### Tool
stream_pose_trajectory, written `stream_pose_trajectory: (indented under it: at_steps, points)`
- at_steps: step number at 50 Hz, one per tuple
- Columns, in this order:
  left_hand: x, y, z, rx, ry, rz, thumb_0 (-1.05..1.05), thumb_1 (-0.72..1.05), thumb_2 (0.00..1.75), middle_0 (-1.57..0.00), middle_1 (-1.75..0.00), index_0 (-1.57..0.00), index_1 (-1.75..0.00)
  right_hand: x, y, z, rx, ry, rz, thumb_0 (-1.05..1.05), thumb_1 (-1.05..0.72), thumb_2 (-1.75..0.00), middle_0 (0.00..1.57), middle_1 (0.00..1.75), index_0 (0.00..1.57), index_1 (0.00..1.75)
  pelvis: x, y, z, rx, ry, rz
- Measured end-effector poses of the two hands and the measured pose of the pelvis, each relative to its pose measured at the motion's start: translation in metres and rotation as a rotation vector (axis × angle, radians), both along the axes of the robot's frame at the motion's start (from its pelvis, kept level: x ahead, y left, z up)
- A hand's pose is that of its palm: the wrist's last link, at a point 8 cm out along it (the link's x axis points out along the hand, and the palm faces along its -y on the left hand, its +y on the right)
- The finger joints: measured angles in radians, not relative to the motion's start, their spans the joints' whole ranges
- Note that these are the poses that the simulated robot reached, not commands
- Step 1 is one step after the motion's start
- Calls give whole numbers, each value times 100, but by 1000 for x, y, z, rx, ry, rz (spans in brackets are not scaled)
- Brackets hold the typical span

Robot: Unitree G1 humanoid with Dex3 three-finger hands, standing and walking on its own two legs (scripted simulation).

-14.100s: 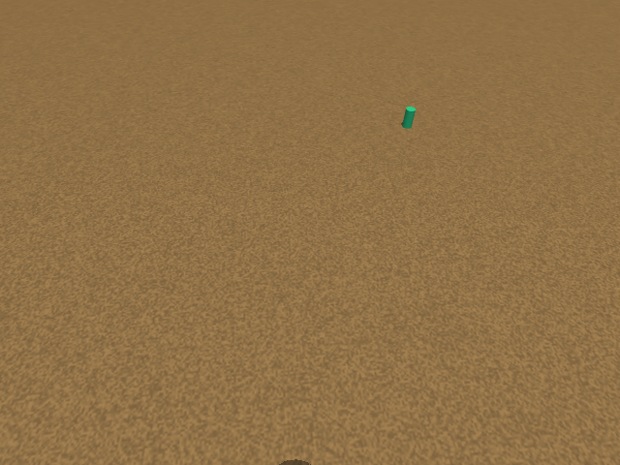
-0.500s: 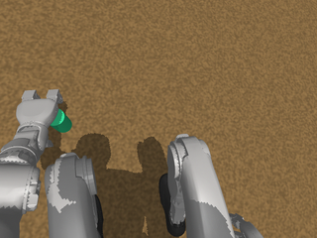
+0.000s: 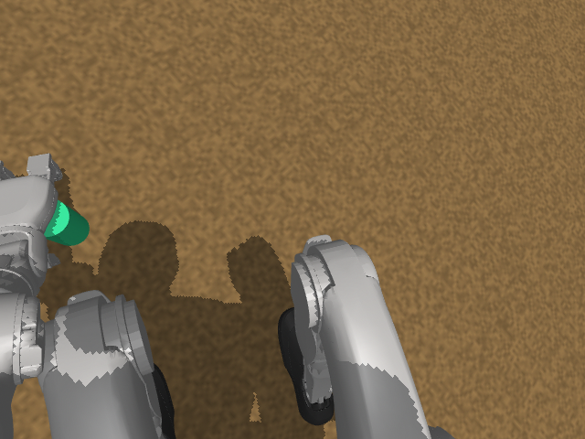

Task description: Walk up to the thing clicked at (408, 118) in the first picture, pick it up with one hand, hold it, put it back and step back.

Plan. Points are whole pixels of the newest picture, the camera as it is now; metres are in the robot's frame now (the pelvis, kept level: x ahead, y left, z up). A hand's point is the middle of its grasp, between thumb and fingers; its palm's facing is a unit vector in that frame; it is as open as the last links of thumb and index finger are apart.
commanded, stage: rest palm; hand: left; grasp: from above
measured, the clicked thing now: (60, 223) +0.43 +0.23 -0.25
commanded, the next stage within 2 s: close in 0.28 s
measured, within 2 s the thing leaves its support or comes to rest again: neither
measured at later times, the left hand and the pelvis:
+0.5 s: hand (45, 226) +0.42 +0.24 -0.22, palm faces -0.43 -0.11 -0.90, open 12.6 cm; pelvis +0.00 +0.00 -0.01, yaw -2 degrees
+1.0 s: hand (44, 229) +0.42 +0.24 -0.22, palm faces -0.44 -0.10 -0.89, open 11.6 cm; pelvis -0.01 +0.00 -0.01, yaw -2 degrees
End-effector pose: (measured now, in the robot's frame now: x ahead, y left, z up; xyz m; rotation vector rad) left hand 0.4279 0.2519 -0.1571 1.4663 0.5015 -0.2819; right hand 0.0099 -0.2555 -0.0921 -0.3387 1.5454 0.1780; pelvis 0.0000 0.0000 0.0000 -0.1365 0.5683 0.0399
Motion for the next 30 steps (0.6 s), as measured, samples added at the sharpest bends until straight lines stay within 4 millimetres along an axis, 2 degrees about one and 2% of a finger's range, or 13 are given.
stream_pose_trajectory:
  at_steps: [8, 20, 30]
  points:
    - [-3, -9, -4, -38, -11, -40, -1, -36, 95, -9, -118, -15, -111, 1, 3, 0, 24, -12, 33, 1, -91, -89, 20, 30, 20, 30, 0, -1, -3, -8, -18, -5]
    - [-5, -8, -7, -15, -45, -11, -1, -35, 99, -10, -119, -16, -112, 12, -13, 10, -30, -64, 76, 0, -91, -90, 20, 30, 19, 30, -4, 1, -6, -20, -35, -13]
    - [-2, -5, -7, -18, -46, 5, -1, -29, 92, -14, -116, -21, -108, 10, -6, 10, 0, -64, 99, 0, -90, -89, 20, 30, 19, 30, -5, 3, -7, -30, -48, -14]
